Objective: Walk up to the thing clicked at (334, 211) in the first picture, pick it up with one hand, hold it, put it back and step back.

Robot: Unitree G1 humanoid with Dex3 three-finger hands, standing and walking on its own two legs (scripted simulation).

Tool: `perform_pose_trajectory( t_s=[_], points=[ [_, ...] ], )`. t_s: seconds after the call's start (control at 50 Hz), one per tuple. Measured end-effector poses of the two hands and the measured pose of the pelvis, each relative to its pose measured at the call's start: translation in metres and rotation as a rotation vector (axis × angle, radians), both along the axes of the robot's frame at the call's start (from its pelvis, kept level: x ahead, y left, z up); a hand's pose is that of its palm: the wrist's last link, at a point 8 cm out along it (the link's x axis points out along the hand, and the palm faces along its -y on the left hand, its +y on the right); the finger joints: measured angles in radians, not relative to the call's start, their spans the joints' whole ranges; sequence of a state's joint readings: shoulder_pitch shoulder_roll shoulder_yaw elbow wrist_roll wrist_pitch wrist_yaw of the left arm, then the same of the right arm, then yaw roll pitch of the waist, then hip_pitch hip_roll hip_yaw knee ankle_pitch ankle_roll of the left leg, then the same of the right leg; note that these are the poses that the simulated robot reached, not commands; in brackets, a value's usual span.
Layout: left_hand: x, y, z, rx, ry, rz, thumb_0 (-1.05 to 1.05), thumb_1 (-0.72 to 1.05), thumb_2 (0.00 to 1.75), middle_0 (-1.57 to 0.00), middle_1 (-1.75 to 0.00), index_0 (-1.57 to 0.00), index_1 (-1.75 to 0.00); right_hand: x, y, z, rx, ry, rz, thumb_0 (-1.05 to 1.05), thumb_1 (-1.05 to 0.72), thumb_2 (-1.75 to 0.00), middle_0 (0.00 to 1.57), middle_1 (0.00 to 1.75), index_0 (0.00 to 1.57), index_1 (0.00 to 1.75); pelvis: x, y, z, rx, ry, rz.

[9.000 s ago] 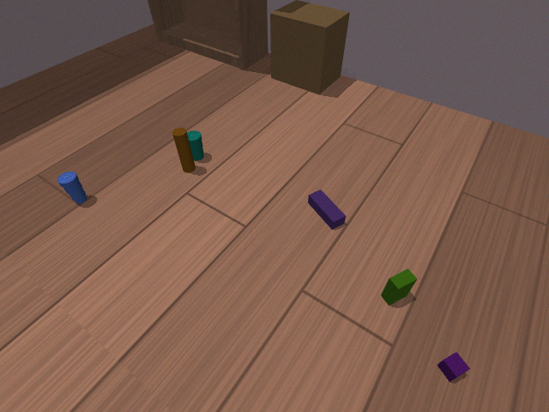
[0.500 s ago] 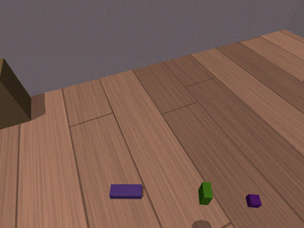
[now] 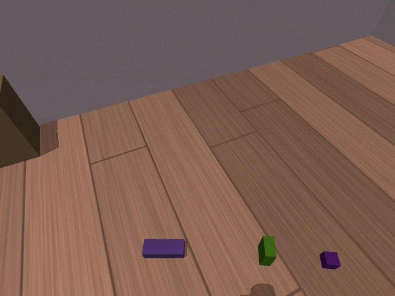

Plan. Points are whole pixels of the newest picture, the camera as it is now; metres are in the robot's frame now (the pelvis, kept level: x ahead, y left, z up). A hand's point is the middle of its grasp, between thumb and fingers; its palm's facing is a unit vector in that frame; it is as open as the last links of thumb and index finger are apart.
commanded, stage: stand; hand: left
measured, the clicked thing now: (164, 248) +0.46 +0.20 -0.75
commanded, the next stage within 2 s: walk up in 0.56 s
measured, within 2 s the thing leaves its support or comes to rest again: neither
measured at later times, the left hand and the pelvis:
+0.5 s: hand out of the picture +0.07 +0.26 -0.16, palm faces -0.03 -0.94 -0.35, open 7.4 cm; pelvis +0.00 +0.00 +0.00, yaw +0 degrees
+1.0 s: hand out of the picture +0.08 +0.17 -0.15, palm faces +0.00 -0.93 -0.38, open 7.4 cm; pelvis +0.04 -0.09 -0.01, yaw +1 degrees
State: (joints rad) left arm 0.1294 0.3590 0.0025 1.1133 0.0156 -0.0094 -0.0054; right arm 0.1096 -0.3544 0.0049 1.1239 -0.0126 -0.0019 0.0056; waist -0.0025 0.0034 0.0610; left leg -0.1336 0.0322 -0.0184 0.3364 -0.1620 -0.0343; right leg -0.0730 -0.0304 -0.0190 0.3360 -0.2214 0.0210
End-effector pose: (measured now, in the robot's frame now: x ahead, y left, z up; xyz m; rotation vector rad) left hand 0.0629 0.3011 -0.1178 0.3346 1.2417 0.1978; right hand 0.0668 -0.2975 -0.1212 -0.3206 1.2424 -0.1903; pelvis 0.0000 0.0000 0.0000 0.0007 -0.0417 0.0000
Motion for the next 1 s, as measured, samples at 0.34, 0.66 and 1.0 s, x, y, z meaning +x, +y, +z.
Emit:
perform_pose_trajectory(
  t_s=[0.34,0.66,1.0],
  points=[
    [0.003,-0.002,-0.002,-0.006,-0.001,-0.001,0.01,0.90,0.90,-0.21,-0.30,-0.20,-0.30,0.002,-0.002,0.002,-0.006,0.002,0.001,0.01,-0.90,-0.90,0.20,0.30,0.20,0.30,0.002,-0.001,0.000,-0.002,0.002,0.002],
    [0.006,0.004,-0.003,0.007,0.009,0.005,0.01,0.90,0.90,-0.21,-0.30,-0.20,-0.30,-0.004,-0.013,0.003,-0.028,-0.046,-0.017,0.01,-0.90,-0.90,0.21,0.30,0.20,0.30,0.004,-0.011,-0.005,0.022,0.006,-0.010],
    [0.007,-0.086,0.004,0.024,0.024,0.048,0.01,0.90,0.90,-0.21,-0.30,-0.20,-0.30,0.016,-0.118,-0.010,-0.062,0.048,-0.009,0.01,-0.90,-0.90,0.20,0.30,0.20,0.30,0.041,-0.088,-0.011,0.004,0.003,0.010]
  ],
)
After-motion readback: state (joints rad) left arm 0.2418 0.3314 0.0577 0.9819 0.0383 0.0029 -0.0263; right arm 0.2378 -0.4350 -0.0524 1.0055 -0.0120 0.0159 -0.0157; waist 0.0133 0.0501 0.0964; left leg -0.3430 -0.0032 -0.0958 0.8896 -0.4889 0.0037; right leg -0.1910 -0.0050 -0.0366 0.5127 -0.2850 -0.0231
